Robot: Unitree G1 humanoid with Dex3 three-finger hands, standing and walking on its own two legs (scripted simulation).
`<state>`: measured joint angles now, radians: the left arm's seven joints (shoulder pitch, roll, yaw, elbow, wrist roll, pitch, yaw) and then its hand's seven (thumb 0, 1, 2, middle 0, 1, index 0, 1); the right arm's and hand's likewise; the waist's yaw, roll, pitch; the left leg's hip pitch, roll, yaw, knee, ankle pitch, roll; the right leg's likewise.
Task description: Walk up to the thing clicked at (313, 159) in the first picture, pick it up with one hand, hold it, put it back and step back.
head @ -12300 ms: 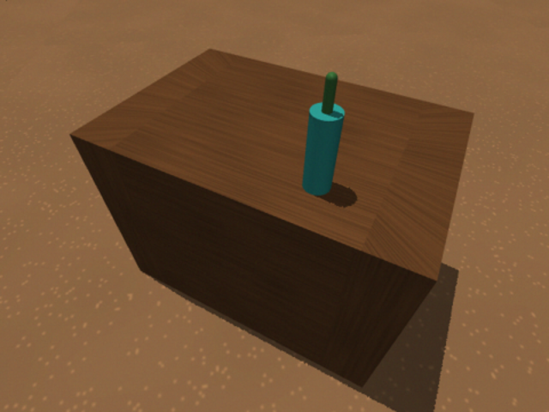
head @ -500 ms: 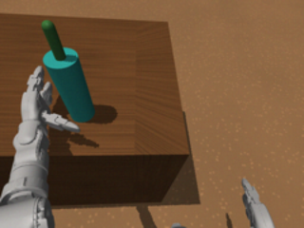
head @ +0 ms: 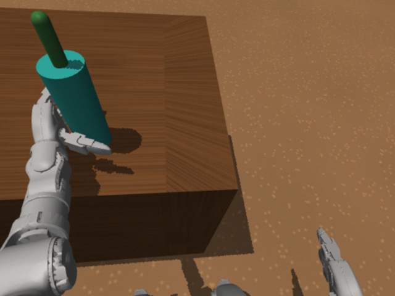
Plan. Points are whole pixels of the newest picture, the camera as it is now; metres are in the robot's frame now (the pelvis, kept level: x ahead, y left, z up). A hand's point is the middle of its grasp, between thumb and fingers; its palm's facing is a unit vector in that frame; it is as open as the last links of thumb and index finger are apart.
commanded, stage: close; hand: left
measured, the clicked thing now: (74, 93) +0.49 +0.18 +0.13
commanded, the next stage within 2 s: settle in 0.44 s
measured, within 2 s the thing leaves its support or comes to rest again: leaves its support in 0.64 s
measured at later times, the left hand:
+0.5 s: hand (81, 131) +0.46 +0.19 +0.06, palm faces +0.12 -0.99 +0.00, open 10.0 cm
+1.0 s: hand (76, 111) +0.47 +0.18 +0.11, palm faces +0.13 -0.99 -0.01, open 10.4 cm
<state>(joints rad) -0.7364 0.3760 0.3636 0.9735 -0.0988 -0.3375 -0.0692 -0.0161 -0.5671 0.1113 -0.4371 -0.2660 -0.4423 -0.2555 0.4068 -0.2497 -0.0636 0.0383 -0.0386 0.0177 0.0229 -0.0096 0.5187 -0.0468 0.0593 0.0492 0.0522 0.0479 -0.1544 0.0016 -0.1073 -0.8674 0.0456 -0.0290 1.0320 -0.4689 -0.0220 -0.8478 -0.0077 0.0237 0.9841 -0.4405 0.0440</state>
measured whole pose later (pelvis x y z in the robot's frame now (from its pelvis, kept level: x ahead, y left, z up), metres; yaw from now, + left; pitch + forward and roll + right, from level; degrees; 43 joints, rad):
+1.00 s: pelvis +0.01 +0.00 +0.01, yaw +0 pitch +15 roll -1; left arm -0.69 0.34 0.31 0.87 -0.11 -0.26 -0.06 -0.02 -0.58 1.02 -0.81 -1.12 -0.82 -1.13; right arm 0.41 -0.24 -0.05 0.08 -0.02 0.06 0.01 -0.01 0.52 -0.06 0.06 0.05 0.05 0.05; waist -0.11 0.01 -0.12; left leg -0.78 0.04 -0.02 0.97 -0.46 -0.02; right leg -0.76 -0.02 0.03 0.93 -0.43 0.05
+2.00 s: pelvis +0.02 +0.00 +0.03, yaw +0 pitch +9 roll -1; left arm -0.61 0.30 0.27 0.61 -0.15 -0.04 -0.04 -0.02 -0.61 1.06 -0.80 -1.15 -0.81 -1.16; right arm 0.37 -0.23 -0.08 0.28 0.03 0.01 -0.03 -0.01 0.53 -0.06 0.06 0.05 0.05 0.05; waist -0.06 0.03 -0.12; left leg -0.57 0.04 -0.01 0.82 -0.41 -0.02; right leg -0.56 -0.02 0.03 0.79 -0.39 0.04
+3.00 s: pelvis +0.00 -0.01 +0.05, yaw +2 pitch +0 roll +0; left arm -0.44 0.25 0.27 -0.01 -0.22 0.53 -0.05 -0.02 -0.61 1.07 -0.79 -1.16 -0.81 -1.17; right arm 0.30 -0.24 -0.10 0.56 0.05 -0.18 -0.05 -0.01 0.53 -0.05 0.06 0.05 0.05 0.05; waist 0.01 0.07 -0.08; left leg -0.34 0.02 -0.03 0.65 -0.31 -0.03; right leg -0.33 -0.04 0.01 0.65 -0.32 0.04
